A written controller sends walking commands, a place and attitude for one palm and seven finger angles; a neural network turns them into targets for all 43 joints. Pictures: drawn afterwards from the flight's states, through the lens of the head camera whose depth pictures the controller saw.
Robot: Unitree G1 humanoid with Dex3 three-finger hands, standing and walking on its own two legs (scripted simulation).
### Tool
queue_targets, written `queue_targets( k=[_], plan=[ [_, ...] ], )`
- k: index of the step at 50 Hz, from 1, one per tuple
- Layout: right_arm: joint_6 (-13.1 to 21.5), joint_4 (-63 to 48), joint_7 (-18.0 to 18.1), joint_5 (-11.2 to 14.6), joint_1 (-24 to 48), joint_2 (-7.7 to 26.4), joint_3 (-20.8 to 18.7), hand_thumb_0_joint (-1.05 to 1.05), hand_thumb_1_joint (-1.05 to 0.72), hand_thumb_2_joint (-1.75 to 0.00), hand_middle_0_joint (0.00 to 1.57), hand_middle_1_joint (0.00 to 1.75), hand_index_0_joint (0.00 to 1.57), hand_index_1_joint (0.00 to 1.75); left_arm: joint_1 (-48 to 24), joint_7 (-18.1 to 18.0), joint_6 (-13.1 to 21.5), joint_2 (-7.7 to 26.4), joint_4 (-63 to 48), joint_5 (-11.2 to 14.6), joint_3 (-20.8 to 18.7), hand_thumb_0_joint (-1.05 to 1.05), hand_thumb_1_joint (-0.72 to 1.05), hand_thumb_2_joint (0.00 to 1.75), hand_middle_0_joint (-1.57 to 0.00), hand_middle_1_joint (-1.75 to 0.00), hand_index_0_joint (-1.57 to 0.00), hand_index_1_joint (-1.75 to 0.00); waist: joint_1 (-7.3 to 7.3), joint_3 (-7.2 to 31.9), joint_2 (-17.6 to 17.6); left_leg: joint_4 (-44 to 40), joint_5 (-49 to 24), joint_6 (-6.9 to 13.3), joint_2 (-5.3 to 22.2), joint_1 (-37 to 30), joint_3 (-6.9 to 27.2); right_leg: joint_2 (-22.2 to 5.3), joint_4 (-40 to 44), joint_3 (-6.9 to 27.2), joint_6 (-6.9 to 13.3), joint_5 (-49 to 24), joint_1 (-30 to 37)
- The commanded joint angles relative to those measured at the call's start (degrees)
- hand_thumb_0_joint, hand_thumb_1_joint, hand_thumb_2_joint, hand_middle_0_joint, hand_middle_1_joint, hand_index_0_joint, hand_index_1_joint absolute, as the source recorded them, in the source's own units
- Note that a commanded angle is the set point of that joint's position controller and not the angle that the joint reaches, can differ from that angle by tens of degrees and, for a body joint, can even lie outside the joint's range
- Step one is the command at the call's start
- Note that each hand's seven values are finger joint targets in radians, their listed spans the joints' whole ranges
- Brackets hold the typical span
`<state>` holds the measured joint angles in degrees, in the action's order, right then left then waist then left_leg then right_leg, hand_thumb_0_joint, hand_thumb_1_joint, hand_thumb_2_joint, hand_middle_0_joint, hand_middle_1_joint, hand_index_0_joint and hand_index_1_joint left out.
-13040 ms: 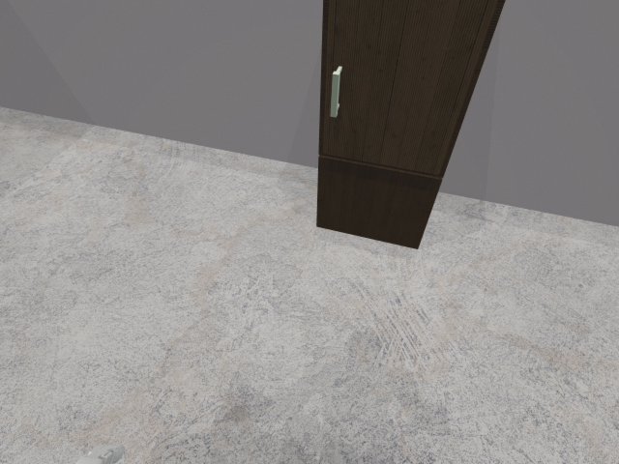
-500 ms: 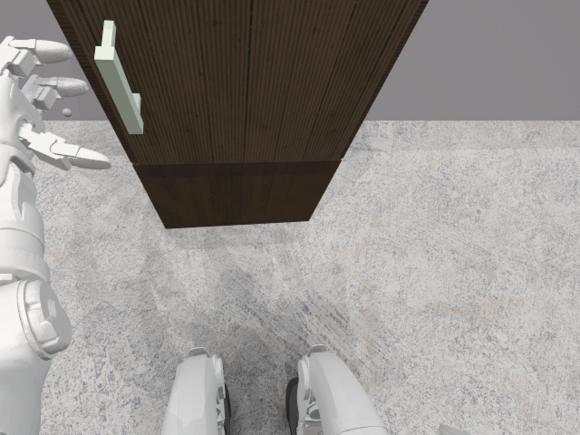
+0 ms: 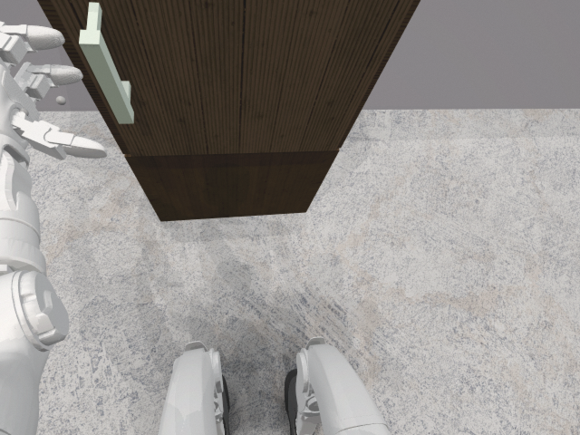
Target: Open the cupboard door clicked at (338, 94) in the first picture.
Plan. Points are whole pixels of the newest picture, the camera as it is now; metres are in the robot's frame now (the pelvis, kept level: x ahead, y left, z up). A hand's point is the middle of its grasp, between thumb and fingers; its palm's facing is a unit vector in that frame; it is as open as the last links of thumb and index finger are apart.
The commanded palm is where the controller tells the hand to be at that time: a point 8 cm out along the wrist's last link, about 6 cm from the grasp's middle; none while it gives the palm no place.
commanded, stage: slide the fingers in behind the handle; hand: left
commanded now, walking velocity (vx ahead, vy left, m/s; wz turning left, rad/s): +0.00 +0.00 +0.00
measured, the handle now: (111, 69) +0.57 +0.19 +0.05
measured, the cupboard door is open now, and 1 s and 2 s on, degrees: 0 0 0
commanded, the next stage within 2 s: close the thumb around the handle in 1.40 s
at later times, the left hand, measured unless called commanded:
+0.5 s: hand (87, 101) +0.52 +0.22 +0.05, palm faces +0.06 -1.00 -0.02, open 13.9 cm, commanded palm +0.50 +0.24 +0.05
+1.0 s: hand (129, 100) +0.52 +0.17 +0.05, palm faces +0.05 -1.00 -0.03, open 14.0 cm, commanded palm +0.49 +0.20 +0.05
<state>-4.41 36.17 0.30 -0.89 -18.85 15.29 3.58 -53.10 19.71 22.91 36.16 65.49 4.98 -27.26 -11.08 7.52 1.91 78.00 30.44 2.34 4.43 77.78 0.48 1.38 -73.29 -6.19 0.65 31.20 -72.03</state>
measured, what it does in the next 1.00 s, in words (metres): stands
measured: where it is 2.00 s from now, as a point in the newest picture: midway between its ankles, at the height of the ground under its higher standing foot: (259, 428)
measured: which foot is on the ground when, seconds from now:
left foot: down 0.00-1.00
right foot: down 0.00-1.00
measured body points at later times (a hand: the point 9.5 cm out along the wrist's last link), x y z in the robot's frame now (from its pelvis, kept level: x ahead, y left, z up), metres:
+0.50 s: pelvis +0.00 +0.00 +0.01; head +0.17 +0.04 +0.42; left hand +0.51 +0.27 +0.05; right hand +0.03 -0.27 -0.10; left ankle +0.04 +0.09 -0.60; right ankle +0.03 -0.12 -0.60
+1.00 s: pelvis +0.00 -0.01 +0.01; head +0.16 +0.02 +0.43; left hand +0.51 +0.22 +0.06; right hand +0.03 -0.27 -0.11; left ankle +0.04 +0.09 -0.60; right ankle +0.03 -0.12 -0.60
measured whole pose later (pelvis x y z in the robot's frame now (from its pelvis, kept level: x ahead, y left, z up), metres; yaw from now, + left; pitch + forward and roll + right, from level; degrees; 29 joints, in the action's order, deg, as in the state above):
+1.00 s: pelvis +0.00 -0.01 +0.01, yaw +1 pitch +28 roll -4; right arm -5.2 35.8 -1.8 -2.0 -18.7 14.1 2.0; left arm -50.9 8.5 28.4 25.4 64.8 3.1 -21.4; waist -10.8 8.7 2.5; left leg 76.0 30.3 1.6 4.1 74.2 -0.5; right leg 1.1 -73.0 -5.1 1.2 31.8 -69.6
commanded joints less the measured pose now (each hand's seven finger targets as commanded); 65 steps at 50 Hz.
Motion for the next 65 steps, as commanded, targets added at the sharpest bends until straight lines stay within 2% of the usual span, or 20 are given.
queue_targets(
  k=[1, 3, 16, 17, 24, 25, 28, 29, 30, 32, 35, 37, 40, 43, 50, 52, 55, 57, 62, 65],
  plan=[
    [0.3, -2.43, 0.51, -0.47, -10.62, 11.69, -4.46, 0.0, -0.9, -0.9, 0.2, 0.3, 0.2, 0.3, -21.16, -1.36, 4.44, 14.48, -13.9, 0.82, -1.56, 0.0, -0.5, 0.3, -0.3, -1.2, -0.3, -1.2, 0.85, 34.14, 12.81, -8.86, -25.74, -1.04, -0.94, -36.68, 6.26, 1.68, 8.36, 2.63, 1.03, -15.66, 7.45],
    [0.28, -2.49, 0.2, -0.42, -10.53, 11.28, -4.63, 0.0, -0.9, -0.9, 0.2, 0.3, 0.2, 0.3, -20.79, -1.81, 4.41, 10.71, -13.77, 0.86, 0.75, 0.0, -0.5, 0.3, -0.3, -1.2, -0.3, -1.2, 0.01, 33.43, 12.27, -8.97, -25.67, -0.98, -0.91, -37.12, 6.44, 1.7, 8.5, 2.53, 1.01, -15.72, 6.38],
    [0.21, -2.27, 0.04, -0.52, -9.96, 10.93, -4.65, 0.0, -0.9, -0.9, 0.2, 0.3, 0.2, 0.3, -21.37, -4.59, 5.79, 8.81, -11.06, 0.53, 1.49, 0.0, -0.5, 0.3, -0.3, -1.2, -0.3, -1.2, -0.78, 29.57, 9.12, -9.36, -20.68, -0.58, -1.56, -32.07, 4.84, 1.7, 9.9, 3.41, 0.69, -14.47, 9.16],
    [0.21, -2.36, 0.08, -0.56, -10.1, 11.05, -4.58, 0.0, -0.9, -0.9, 0.2, 0.3, 0.2, 0.3, -21.23, -4.83, 5.82, 10.22, -11.11, 0.43, 0.42, 0.0, -0.5, 0.3, -0.3, -1.2, -0.3, -1.2, -0.43, 29.66, 8.28, -9.2, -20.49, -0.48, -1.6, -31.06, 4.62, 1.74, 9.81, 3.58, 0.68, -14.62, 10.14],
    [0.03, -2.21, -0.38, -0.74, -10.17, 10.55, -4.93, 0.0, -0.9, -0.9, 0.2, 0.3, 0.2, 0.3, -21.91, -5.01, 6.89, 6.48, -13.69, 0.46, 3.0, 0.0, -0.5, 0.3, -0.3, -1.2, -0.3, -1.2, -0.73, 33.18, 10.49, -8.66, -25.54, -0.73, -1.52, -35.38, 4.93, 1.8, 9.07, 3.41, 0.82, -18.31, 9.73],
    [-0.11, -2.26, -0.39, -0.73, -10.22, 10.64, -5.07, 0.0, -0.9, -0.9, 0.2, 0.3, 0.2, 0.3, -20.87, -5.04, 6.91, 7.2, -13.75, 0.44, 2.21, 0.0, -0.5, 0.3, -0.3, -1.2, -0.3, -1.2, 0.12, 33.67, 11.13, -8.87, -25.2, -0.99, -1.56, -35.58, 4.92, 1.69, 9.02, 3.32, 0.89, -17.81, 10.05],
    [-0.05, -2.1, -0.45, -0.68, -10.04, 10.32, -5.25, 0.0, -0.9, -0.9, 0.2, 0.3, 0.2, 0.3, -21.91, -5.52, 6.82, 3.62, -14.5, 0.95, 4.39, 0.0, -0.5, 0.3, -0.3, -1.2, -0.3, -1.2, -0.68, 33.08, 10.56, -9.08, -25.16, -0.85, -1.57, -36.64, 5.32, 1.74, 9.19, 3.07, 0.91, -17.43, 8.79],
    [-0.22, -2.07, -0.37, -0.78, -10.17, 10.6, -5.28, 0.0, -0.9, -0.9, 0.2, 0.3, 0.2, 0.3, -21.18, -6.1, 6.97, 5.94, -14.88, 0.85, 2.43, 0.0, -0.5, 0.3, -0.3, -1.2, -0.3, -1.2, 0.27, 33.8, 11.11, -9.35, -26.2, -1.13, -1.51, -37.11, 5.27, 1.62, 9.13, 3.0, 0.96, -17.99, 9.66],
    [-0.22, -2.25, -0.55, -0.74, -9.8, 10.25, -5.23, 0.0, -0.9, -0.9, 0.2, 0.3, 0.2, 0.3, -21.28, -6.43, 7.1, 4.25, -15.65, 0.83, 3.83, 0.0, -0.5, 0.3, -0.3, -1.2, -0.3, -1.2, 0.29, 34.2, 12.02, -9.55, -26.36, -1.2, -1.68, -37.7, 5.24, 1.64, 9.27, 3.06, 0.96, -18.04, 9.7],
    [-0.22, -1.99, -0.71, -0.85, -9.74, 10.02, -5.37, 0.0, -0.9, -0.9, 0.2, 0.3, 0.2, 0.3, -20.73, -7.44, 7.12, 2.14, -14.58, 0.62, 4.93, 0.0, -0.5, 0.3, -0.3, -1.2, -0.3, -1.2, -0.4, 32.3, 9.76, -9.76, -25.16, -1.1, -1.66, -36.86, 5.18, 1.63, 9.82, 2.96, 0.81, -17.44, 9.48],
    [-0.39, -2.47, -0.83, -0.97, -9.88, 10.09, -5.35, 0.0, -0.9, -0.9, 0.2, 0.3, 0.2, 0.3, -19.28, -8.9, 7.8, 4.09, -14.44, -0.09, 3.02, 0.0, -0.5, 0.3, -0.3, -1.2, -0.3, -1.2, 0.83, 33.18, 9.69, -9.91, -25.13, -1.21, -1.88, -35.79, 4.78, 1.57, 9.4, 3.22, 0.88, -17.92, 11.13],
    [-0.39, -2.48, -1.13, -0.99, -9.51, 9.54, -5.31, 0.0, -0.9, -0.9, 0.2, 0.3, 0.2, 0.3, -19.22, -9.56, 8.01, 0.98, -13.57, -0.33, 5.16, 0.0, -0.5, 0.3, -0.3, -1.2, -0.3, -1.2, 0.22, 31.06, 8.88, -10.08, -23.72, -1.11, -2.08, -34.76, 4.46, 1.65, 9.93, 3.28, 0.81, -17.4, 11.1],
    [-0.42, -2.51, -1.04, -1.1, -9.45, 9.78, -5.19, 0.0, -0.9, -0.9, 0.2, 0.3, 0.2, 0.3, -21.15, -10.43, 8.41, 1.83, -11.46, -0.97, 4.79, 0.0, -0.5, 0.3, -0.3, -1.2, -0.3, -1.2, -0.74, 29.03, 6.6, -9.85, -20.0, -0.76, -2.22, -31.35, 4.1, 1.64, 10.07, 3.7, 0.56, -15.38, 10.98],
    [-0.18, -2.6, -1.05, -1.22, -9.49, 9.75, -5.08, 0.0, -0.9, -0.9, 0.2, 0.3, 0.2, 0.3, -22.24, -11.11, 9.37, 3.2, -11.86, -1.03, 3.72, 0.0, -0.5, 0.3, -0.3, -1.2, -0.3, -1.2, -0.41, 29.73, 7.96, -9.61, -19.94, -0.68, -2.33, -31.23, 3.79, 1.66, 9.71, 4.02, 0.78, -15.61, 11.52],
    [-0.7, -2.72, -1.59, -1.23, -9.68, 9.52, -5.58, 0.0, -0.9, -0.9, 0.2, 0.3, 0.2, 0.3, -20.07, -11.38, 9.31, -1.49, -11.67, -0.92, 6.49, 0.0, -0.5, 0.3, -0.3, -1.2, -0.3, -1.2, -0.37, 32.01, 7.71, -9.64, -22.52, -1.05, -2.24, -33.88, 4.07, 1.62, 9.45, 3.68, 0.69, -17.59, 11.1],
    [-0.84, -2.94, -1.51, -1.14, -9.67, 9.63, -5.41, 0.0, -0.9, -0.9, 0.2, 0.3, 0.2, 0.3, -20.44, -11.92, 8.6, 0.53, -11.13, -0.86, 4.88, 0.0, -0.5, 0.3, -0.3, -1.2, -0.3, -1.2, -0.21, 30.93, 5.29, -9.51, -19.96, -0.58, -2.58, -29.82, 3.24, 1.59, 10.02, 4.36, 0.39, -17.11, 13.86],
    [-0.74, -2.9, -1.25, -1.28, -9.79, 9.43, -5.22, 0.0, -0.9, -0.9, 0.2, 0.3, 0.2, 0.3, -21.83, -12.46, 9.12, 3.42, -12.23, -1.85, 3.29, 0.0, -0.5, 0.3, -0.3, -1.2, -0.3, -1.2, 0.31, 32.31, 6.57, -8.91, -20.36, -0.48, -2.73, -28.95, 2.79, 1.49, 9.48, 4.96, 0.42, -18.3, 15.21],
    [-0.66, -2.84, -1.37, -1.18, -9.5, 9.14, -5.19, 0.0, -0.9, -0.9, 0.2, 0.3, 0.2, 0.3, -21.51, -12.09, 9.28, 0.68, -12.15, -1.67, 5.46, 0.0, -0.5, 0.3, -0.3, -1.2, -0.3, -1.2, -0.47, 31.34, 5.92, -9.15, -19.91, -0.44, -2.66, -29.03, 2.82, 1.61, 9.92, 4.89, 0.38, -18.1, 14.86],
    [-0.48, -2.77, -1.21, -0.98, -9.64, 9.25, -5.36, 0.0, -0.9, -0.9, 0.2, 0.3, 0.2, 0.3, -19.75, -10.92, 9.42, 2.0, -11.77, -0.78, 4.05, 0.0, -0.5, 0.3, -0.3, -1.2, -0.3, -1.2, 0.49, 32.42, 6.24, -9.01, -20.35, -0.47, -2.83, -28.55, 2.35, 1.62, 9.84, 5.21, 0.45, -19.2, 16.73],
    [-0.5, -2.42, -1.23, -0.93, -9.72, 9.34, -5.42, 0.0, -0.9, -0.9, 0.2, 0.3, 0.2, 0.3, -20.71, -10.85, 9.25, 0.94, -11.54, -0.68, 5.07, 0.0, -0.5, 0.3, -0.3, -1.2, -0.3, -1.2, -0.18, 31.11, 6.13, -9.05, -19.9, -0.45, -2.68, -29.03, 2.71, 1.61, 9.99, 4.99, 0.37, -18.33, 14.89]
  ],
)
